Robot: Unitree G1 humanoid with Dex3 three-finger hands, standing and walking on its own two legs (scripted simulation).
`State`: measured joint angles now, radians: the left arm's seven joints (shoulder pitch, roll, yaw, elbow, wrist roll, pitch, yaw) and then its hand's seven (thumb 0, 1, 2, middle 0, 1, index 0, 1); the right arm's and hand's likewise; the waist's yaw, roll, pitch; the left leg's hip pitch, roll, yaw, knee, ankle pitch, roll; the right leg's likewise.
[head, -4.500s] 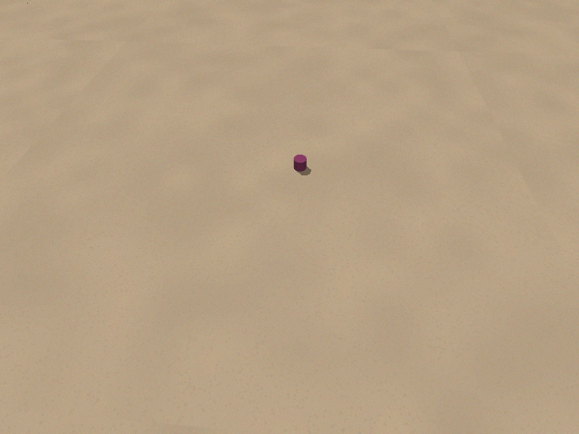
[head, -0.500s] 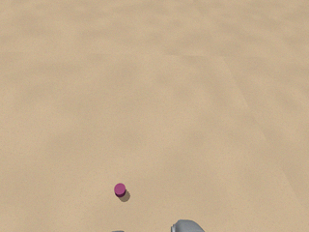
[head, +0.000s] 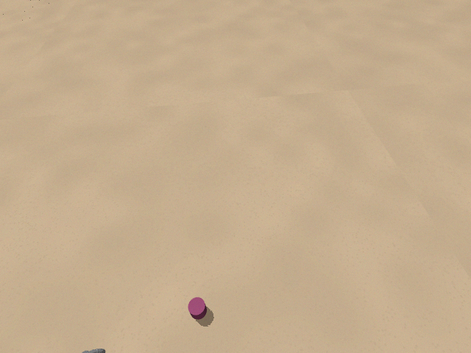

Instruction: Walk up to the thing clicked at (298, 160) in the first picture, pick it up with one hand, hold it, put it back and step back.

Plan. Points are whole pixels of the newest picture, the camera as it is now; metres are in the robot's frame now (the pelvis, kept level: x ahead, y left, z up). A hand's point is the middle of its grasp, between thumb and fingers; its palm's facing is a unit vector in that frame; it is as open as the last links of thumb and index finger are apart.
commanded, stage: walk up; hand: left
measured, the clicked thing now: (197, 308) +0.42 +0.19 -0.74
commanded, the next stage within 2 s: stand in 1.32 s
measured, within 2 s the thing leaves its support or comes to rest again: neither
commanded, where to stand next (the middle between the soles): +0.07 +0.00 m, yaw +1 degrees
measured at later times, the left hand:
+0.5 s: hand out of the picture +0.09 +0.26 -0.15, palm faces +0.00 -0.95 -0.33, open 7.4 cm
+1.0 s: hand out of the picture +0.10 +0.26 -0.14, palm faces +0.01 -0.95 -0.32, open 7.4 cm
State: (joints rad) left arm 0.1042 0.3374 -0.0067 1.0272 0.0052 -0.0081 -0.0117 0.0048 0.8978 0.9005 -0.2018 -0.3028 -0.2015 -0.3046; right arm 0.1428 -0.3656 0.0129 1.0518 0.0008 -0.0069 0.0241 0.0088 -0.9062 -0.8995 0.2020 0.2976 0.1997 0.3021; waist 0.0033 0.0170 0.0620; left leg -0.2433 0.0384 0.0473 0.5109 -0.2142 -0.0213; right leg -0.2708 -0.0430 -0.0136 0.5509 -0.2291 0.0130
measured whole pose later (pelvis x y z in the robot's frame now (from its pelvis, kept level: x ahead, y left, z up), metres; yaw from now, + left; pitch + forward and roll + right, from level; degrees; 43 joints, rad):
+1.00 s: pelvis +0.03 +0.01 +0.02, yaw +1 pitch -2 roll +0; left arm 0.09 0.33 0.01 1.17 0.01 0.00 -0.01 0.00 0.90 0.90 -0.20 -0.30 -0.20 -0.30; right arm 0.07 -0.35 0.00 1.17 -0.01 -0.01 0.01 0.01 -0.91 -0.90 0.20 0.30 0.20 0.30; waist 0.01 0.00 0.04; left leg -0.13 0.03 0.03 0.32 -0.16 -0.02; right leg -0.13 -0.04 -0.04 0.31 -0.15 0.03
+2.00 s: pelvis +0.04 +0.00 +0.02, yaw +1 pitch -2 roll +0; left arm 0.12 0.35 -0.01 1.13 0.01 0.00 -0.01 0.00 0.90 0.90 -0.20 -0.30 -0.20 -0.30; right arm 0.10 -0.35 0.00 1.15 -0.01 0.00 0.01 0.01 -0.91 -0.90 0.20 0.30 0.20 0.30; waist 0.00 0.01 0.04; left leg -0.11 0.03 0.03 0.31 -0.16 -0.02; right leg -0.11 -0.04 -0.04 0.32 -0.17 0.02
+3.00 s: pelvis +0.04 +0.00 +0.02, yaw +1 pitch -2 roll +0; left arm 0.12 0.35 -0.01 1.12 0.01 -0.01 0.00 0.00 0.90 0.90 -0.20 -0.30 -0.20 -0.30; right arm 0.11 -0.36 0.01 1.14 -0.01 0.00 0.01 0.01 -0.91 -0.90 0.20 0.30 0.20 0.30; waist 0.00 0.01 0.04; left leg -0.11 0.04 0.03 0.32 -0.17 -0.03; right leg -0.11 -0.03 -0.04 0.32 -0.18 0.02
